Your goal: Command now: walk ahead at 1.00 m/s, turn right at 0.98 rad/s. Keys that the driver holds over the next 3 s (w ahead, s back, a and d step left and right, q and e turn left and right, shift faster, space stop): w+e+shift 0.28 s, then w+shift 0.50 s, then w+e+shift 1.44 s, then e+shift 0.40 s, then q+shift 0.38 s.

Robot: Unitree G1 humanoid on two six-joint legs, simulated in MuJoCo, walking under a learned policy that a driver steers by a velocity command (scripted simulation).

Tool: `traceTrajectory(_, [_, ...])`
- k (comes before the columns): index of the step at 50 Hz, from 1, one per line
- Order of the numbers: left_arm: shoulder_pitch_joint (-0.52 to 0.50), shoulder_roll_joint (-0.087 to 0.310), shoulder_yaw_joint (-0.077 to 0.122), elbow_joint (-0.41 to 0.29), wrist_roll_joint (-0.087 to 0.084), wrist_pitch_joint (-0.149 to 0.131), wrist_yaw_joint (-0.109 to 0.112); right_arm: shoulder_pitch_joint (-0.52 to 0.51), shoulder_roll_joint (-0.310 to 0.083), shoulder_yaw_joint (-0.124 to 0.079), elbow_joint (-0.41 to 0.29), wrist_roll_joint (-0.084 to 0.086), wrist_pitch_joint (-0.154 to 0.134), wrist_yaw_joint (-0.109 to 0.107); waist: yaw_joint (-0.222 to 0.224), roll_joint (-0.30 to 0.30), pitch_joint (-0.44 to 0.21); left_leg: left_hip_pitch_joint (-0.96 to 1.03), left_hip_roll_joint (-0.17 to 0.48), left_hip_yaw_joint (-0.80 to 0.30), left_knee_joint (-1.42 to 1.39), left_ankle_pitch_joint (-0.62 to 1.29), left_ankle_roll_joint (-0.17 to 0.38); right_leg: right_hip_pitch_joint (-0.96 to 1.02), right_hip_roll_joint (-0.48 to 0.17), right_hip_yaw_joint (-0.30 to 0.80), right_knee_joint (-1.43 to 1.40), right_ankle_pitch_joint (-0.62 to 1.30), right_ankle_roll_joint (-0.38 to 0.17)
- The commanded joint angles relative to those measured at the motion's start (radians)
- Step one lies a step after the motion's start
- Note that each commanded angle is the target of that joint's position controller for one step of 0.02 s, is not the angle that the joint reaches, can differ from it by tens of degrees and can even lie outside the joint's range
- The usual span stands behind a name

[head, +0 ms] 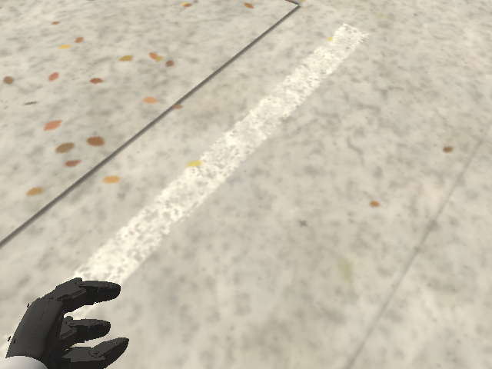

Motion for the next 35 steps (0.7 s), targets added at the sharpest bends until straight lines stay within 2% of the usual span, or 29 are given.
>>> traceTrajectory(1, [0.076,0.036,0.002,-0.015,-0.002,-0.009,0.001,-0.092,-0.175,-0.029,-0.094,-0.001,-0.005,-0.018,0.148,0.135,0.028,-0.166,0.216,0.007,0.134,1.395,0.054,0.322,0.115,-0.104,-0.088,-0.039,-0.052])
traceTrajectory(2, [0.198,0.066,0.016,0.018,-0.001,-0.013,0.01,-0.11,-0.207,-0.038,-0.102,-0.006,0.013,-0.026,0.222,0.15,-0.043,-0.168,0.241,-0.003,0.312,1.494,0.058,0.458,0.143,-0.091,-0.093,-0.088,-0.074])
traceTrajectory(3, [0.397,0.105,0.039,0.077,-0.003,-0.018,0.023,-0.156,-0.227,-0.045,-0.123,-0.009,0.03,-0.028,0.314,0.161,-0.131,-0.238,0.264,-0.027,0.558,1.504,0.075,0.671,0.162,-0.05,-0.111,-0.13,-0.105])
traceTrajectory(4, [0.572,0.148,0.071,0.147,-0.007,-0.021,0.048,-0.179,-0.215,-0.045,-0.138,-0.017,0.04,-0.02,0.37,0.099,-0.2,-0.425,0.224,-0.034,0.892,1.177,0.075,0.942,0.161,0.034,-0.188,-0.171,-0.135])
traceTrajectory(5, [0.497,0.229,0.101,0.151,-0.035,-0.007,0.075,-0.189,-0.091,-0.019,-0.171,-0.029,0.037,-0.001,0.264,-0.152,-0.128,-0.737,0.017,-0.041,1.294,0.062,0.049,1.038,0.005,0.304,-0.237,-0.157,-0.173])
traceTrajectory(6, [0.448,0.333,0.117,0.092,0.0,0.01,0.074,-0.147,-0.094,-0.009,-0.3,-0.001,0.017,0.0,0.189,-0.209,-0.325,-1.066,-0.055,-0.249,1.534,-0.09,0.015,1.299,-0.194,0.858,-0.422,-0.226,-0.386])
traceTrajectory(7, [0.484,0.284,0.118,0.082,-0.007,0.013,0.088,-0.253,-0.13,-0.003,-0.316,-0.009,-0.011,0.002,0.236,-0.012,-0.297,-1.132,0.009,-0.365,1.464,0.005,0.024,1.238,-0.219,0.945,-0.566,-0.347,-0.362])
traceTrajectory(8, [0.46,0.229,0.106,0.114,-0.011,0.003,0.099,-0.274,-0.122,0.004,-0.313,-0.005,-0.023,0.002,0.182,0.069,-0.123,-1.113,0.051,-0.369,1.336,0.051,0.029,1.05,-0.197,0.882,-0.611,-0.32,-0.321])
traceTrajectory(9, [0.436,0.193,0.095,0.131,-0.014,-0.014,0.103,-0.295,-0.111,0.009,-0.309,-0.017,-0.018,-0.002,0.127,0.133,-0.041,-1.036,0.083,-0.365,1.229,0.044,0.022,0.879,-0.15,0.795,-0.618,-0.222,-0.287])
traceTrajectory(10, [0.397,0.174,0.086,0.125,-0.013,-0.032,0.109,-0.272,-0.103,0.013,-0.297,-0.037,0.001,-0.003,0.079,0.148,-0.008,-0.956,0.102,-0.371,1.165,0.017,0.01,0.75,-0.101,0.704,-0.613,-0.131,-0.268])
traceTrajectory(11, [0.375,0.148,0.073,0.126,-0.015,-0.045,0.109,-0.243,-0.101,0.013,-0.287,-0.049,0.028,-0.002,0.041,0.148,0.012,-0.892,0.115,-0.368,1.105,-0.01,-0.005,0.64,-0.073,0.645,-0.625,-0.095,-0.26])
traceTrajectory(12, [0.377,0.133,0.066,0.129,-0.02,-0.057,0.104,-0.255,-0.092,0.014,-0.294,-0.052,0.048,-0.001,0.03,0.141,0.026,-0.853,0.127,-0.359,1.03,-0.044,-0.017,0.554,-0.047,0.609,-0.638,-0.085,-0.255])
traceTrajectory(14, [0.364,0.14,0.069,0.129,-0.023,-0.075,0.097,-0.376,-0.054,0.028,-0.351,-0.042,0.06,0.008,0.041,0.112,0.074,-0.787,0.132,-0.32,0.833,0.069,-0.031,0.403,0.011,0.54,-0.683,-0.087,-0.234])
traceTrajectory(16, [0.363,0.132,0.071,0.137,-0.024,-0.086,0.091,-0.461,-0.008,0.048,-0.379,-0.022,0.055,0.025,0.068,0.068,0.079,-0.663,0.115,-0.291,0.617,0.341,-0.016,0.335,0.068,0.458,-0.701,-0.048,-0.178])
traceTrajectory(17, [0.38,0.13,0.072,0.146,-0.032,-0.091,0.085,-0.478,0.001,0.051,-0.376,-0.011,0.052,0.031,0.09,0.053,0.064,-0.591,0.1,-0.279,0.533,0.47,-0.001,0.338,0.071,0.438,-0.707,0.007,-0.152])
traceTrajectory(19, [0.443,0.128,0.072,0.175,-0.044,-0.099,0.078,-0.506,-0.015,0.046,-0.37,-0.003,0.048,0.035,0.133,0.031,0.042,-0.548,0.079,-0.267,0.439,0.583,0.031,0.451,0.029,0.45,-0.709,0.113,-0.123])
traceTrajectory(21, [0.491,0.139,0.073,0.201,-0.038,-0.096,0.086,-0.53,-0.045,0.034,-0.37,-0.008,0.045,0.031,0.157,0.027,0.033,-0.585,0.052,-0.258,0.356,0.524,0.061,0.643,-0.009,0.454,-0.643,0.279,-0.097])
traceTrajectory(22, [0.502,0.16,0.075,0.209,-0.032,-0.093,0.092,-0.493,-0.069,0.022,-0.358,-0.012,0.042,0.025,0.141,0.021,0.001,-0.558,0.021,-0.248,0.337,0.446,0.076,0.726,-0.024,0.449,-0.561,0.45,-0.078])
traceTrajectory(23, [0.504,0.189,0.079,0.218,-0.022,-0.089,0.094,-0.397,-0.1,0.004,-0.331,-0.011,0.038,0.017,0.092,0.016,-0.066,-0.475,-0.023,-0.232,0.338,0.335,0.092,0.788,-0.029,0.434,-0.423,0.622,-0.058])
traceTrajectory(24, [0.476,0.204,0.08,0.221,-0.01,-0.085,0.093,-0.234,-0.126,-0.014,-0.288,-0.006,0.036,0.003,-0.006,0.019,-0.146,-0.302,-0.034,-0.215,0.328,0.271,0.107,0.754,-0.006,0.398,-0.211,0.669,-0.035])
traceTrajectory(25, [0.428,0.153,0.065,0.206,0.002,-0.091,0.094,-0.022,-0.18,-0.036,-0.243,-0.016,0.034,-0.018,-0.117,0.034,-0.237,-0.051,0.072,-0.321,0.373,0.119,0.13,0.57,0.032,0.357,0.095,0.511,-0.016])
traceTrajectory(26, [0.567,-0.016,0.025,0.164,-0.042,-0.099,0.09,0.044,-0.294,-0.066,-0.224,-0.054,0.03,-0.017,-0.025,0.375,-0.391,0.23,0.389,-0.906,0.229,-0.232,0.267,0.229,0.19,0.26,0.508,-0.247,0.038])
traceTrajectory(27, [0.514,0.026,0.011,0.167,-0.024,-0.103,0.096,-0.02,-0.229,-0.061,-0.222,-0.03,0.037,0.002,-0.021,0.329,-0.348,0.175,0.404,-1.2,0.046,-0.386,0.278,0.069,0.171,0.273,0.583,-0.378,0.018])
traceTrajectory(28, [0.392,0.068,0.02,0.155,-0.014,-0.096,0.095,-0.12,-0.159,-0.05,-0.227,-0.021,0.036,0.009,-0.007,0.173,-0.155,0.017,0.362,-1.013,0.044,-0.338,0.267,0.019,0.099,0.262,0.561,-0.282,0.015])
traceTrajectory(29, [0.325,0.073,0.017,0.143,-0.003,-0.093,0.084,-0.151,-0.113,-0.041,-0.212,-0.018,0.033,0.016,0.004,0.06,-0.09,-0.103,0.317,-0.869,0.053,-0.195,0.257,0.048,0.065,0.252,0.503,-0.235,0.016])
traceTrajectory(30, [0.284,0.057,0.014,0.127,0.001,-0.089,0.072,-0.146,-0.088,-0.032,-0.189,-0.022,0.029,0.017,0.021,0.054,-0.039,-0.193,0.27,-0.758,0.043,-0.088,0.239,0.067,0.047,0.254,0.459,-0.24,0.017])
traceTrajectory(32, [0.289,0.014,-0.001,0.114,0.011,-0.069,0.053,-0.124,-0.038,-0.013,-0.139,-0.014,0.016,0.016,0.073,0.111,0.001,-0.292,0.218,-0.643,0.0,-0.024,0.218,0.095,0.027,0.264,0.39,-0.257,0.032])
traceTrajectory(34, [0.246,-0.001,-0.011,0.091,0.015,-0.059,0.046,-0.102,-0.052,-0.015,-0.11,0.005,0.0,0.019,0.09,0.119,0.045,-0.322,0.21,-0.571,-0.06,0.051,0.224,0.04,0.017,0.254,0.323,-0.234,0.047])
traceTrajectory(35, [0.192,0.003,-0.016,0.067,0.016,-0.059,0.043,-0.095,-0.06,-0.016,-0.102,0.009,-0.006,0.02,0.088,0.112,0.07,-0.339,0.203,-0.527,-0.095,0.106,0.23,0.014,0.012,0.237,0.265,-0.188,0.055])
Next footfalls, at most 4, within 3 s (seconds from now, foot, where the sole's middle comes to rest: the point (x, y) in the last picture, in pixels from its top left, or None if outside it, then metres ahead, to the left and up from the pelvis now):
0.10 right None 0.27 -0.04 -0.75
0.50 left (224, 284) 0.70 0.03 -0.75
0.96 right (329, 195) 1.00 -0.34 -0.75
1.38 left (344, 105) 1.44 -0.49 -0.75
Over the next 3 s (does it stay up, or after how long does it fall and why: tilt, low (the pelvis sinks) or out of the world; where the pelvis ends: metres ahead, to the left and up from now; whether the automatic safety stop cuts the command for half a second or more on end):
stays up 1.41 -1.48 0.02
